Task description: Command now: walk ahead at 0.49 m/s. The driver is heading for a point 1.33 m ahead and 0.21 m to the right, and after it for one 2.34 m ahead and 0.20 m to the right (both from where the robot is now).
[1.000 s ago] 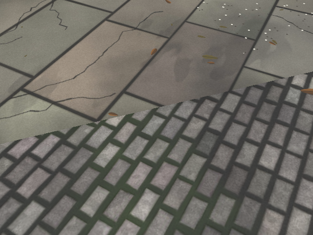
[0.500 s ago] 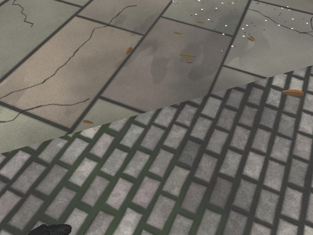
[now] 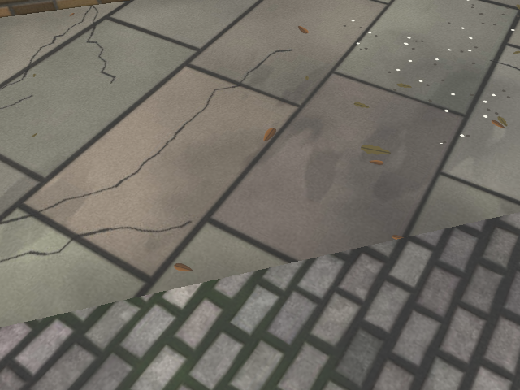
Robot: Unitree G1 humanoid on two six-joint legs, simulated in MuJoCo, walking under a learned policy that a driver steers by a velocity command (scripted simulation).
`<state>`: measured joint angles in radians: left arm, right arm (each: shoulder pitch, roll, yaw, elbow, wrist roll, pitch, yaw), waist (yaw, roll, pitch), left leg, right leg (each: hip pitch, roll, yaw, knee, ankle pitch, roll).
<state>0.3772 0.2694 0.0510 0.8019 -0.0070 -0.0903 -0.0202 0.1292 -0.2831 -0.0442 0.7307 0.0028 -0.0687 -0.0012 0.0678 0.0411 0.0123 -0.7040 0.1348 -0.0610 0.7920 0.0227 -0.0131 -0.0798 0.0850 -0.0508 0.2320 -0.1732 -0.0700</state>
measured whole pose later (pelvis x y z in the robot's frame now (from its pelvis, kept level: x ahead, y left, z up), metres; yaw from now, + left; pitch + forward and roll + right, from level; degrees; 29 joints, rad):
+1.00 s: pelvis +0.59 +0.01 +0.00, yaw +0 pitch +2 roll -2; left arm 0.44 0.20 0.01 0.94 0.07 -0.11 -0.03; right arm 0.16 -0.24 -0.01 0.85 -0.09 -0.08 0.05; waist 0.07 0.03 -0.02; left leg -0.69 0.11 -0.04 0.87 -0.11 0.03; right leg -0.14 0.10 -0.05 0.25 -0.16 -0.09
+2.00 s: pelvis +1.19 -0.01 -0.16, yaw -24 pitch +2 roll +1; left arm 0.21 0.24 0.08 0.74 -0.01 -0.03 -0.02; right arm 0.20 -0.28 -0.07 0.89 0.01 -0.11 -0.01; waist -0.01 0.01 0.03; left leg -0.48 0.09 -0.03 1.23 -0.35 -0.02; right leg -0.40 0.07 0.00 0.55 -0.20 -0.09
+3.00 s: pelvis +1.40 -0.10 -0.14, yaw -10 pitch +2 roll +1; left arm 0.16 0.23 0.07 0.72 0.01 0.00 0.05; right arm 0.18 -0.33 -0.11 0.67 0.03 0.07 -0.01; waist 0.01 0.04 0.03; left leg -0.53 -0.02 -0.06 1.03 -0.38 -0.10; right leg -0.24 -0.05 -0.06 0.45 -0.24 -0.01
